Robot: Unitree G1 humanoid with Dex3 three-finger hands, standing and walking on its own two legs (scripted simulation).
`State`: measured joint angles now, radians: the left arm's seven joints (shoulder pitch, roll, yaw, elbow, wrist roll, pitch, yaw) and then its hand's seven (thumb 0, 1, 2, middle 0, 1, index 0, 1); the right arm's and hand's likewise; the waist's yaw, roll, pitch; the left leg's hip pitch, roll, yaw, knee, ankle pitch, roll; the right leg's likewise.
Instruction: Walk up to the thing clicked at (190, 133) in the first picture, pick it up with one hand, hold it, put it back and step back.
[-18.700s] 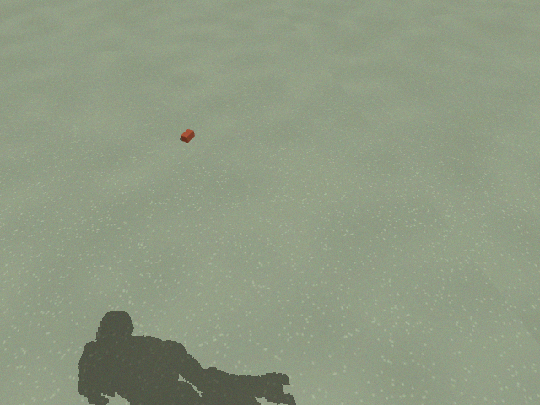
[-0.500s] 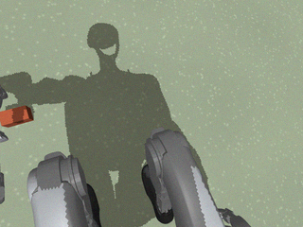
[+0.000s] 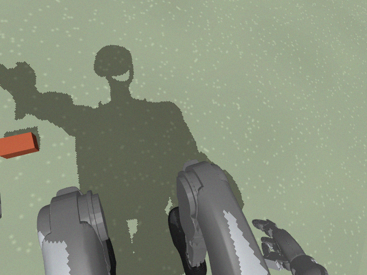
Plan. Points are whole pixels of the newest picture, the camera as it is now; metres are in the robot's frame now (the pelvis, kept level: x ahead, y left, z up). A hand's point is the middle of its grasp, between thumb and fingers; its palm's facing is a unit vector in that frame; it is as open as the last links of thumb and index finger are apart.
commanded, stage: rest palm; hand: left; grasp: from above
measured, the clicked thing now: (18, 145) +0.46 +0.31 -0.30
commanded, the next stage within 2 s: close in 1.04 s
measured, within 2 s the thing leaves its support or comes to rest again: neither
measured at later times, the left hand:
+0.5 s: hand (5, 144) +0.44 +0.31 -0.23, palm faces -0.41 -0.08 -0.91, open 14.1 cm
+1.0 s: hand (9, 143) +0.45 +0.32 -0.26, palm faces -0.46 -0.13 -0.88, open 14.2 cm
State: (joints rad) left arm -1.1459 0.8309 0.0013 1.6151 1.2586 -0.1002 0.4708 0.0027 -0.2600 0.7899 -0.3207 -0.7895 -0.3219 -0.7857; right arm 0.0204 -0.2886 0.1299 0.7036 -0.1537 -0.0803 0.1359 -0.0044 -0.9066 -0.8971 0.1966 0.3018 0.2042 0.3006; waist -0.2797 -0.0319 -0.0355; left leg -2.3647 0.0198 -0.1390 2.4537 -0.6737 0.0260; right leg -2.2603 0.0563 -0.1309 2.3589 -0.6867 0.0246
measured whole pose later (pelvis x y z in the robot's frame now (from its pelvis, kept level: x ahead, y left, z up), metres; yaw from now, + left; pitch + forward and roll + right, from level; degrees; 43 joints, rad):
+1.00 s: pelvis +0.00 +0.00 -0.02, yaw -4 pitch +28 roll -13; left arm -0.97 1.00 0.18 1.65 1.26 -0.25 0.56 0.00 -0.52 0.97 -0.08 -0.98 -0.08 -0.98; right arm 0.11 -0.31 0.27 0.69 -0.25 -0.18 0.24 0.00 -0.90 -0.90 0.20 0.30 0.21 0.30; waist -0.35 -0.12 0.17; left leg -2.35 0.03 -0.24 2.55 -0.72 0.01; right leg -2.23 0.08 -0.21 2.40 -0.69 0.02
